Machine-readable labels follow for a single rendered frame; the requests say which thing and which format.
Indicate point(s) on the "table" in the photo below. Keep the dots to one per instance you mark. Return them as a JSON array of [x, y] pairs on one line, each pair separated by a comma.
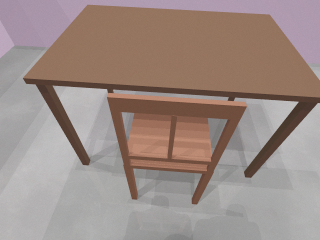
[[175, 51]]

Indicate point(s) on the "chair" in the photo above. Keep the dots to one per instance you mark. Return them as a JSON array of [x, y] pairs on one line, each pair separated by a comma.
[[172, 134]]

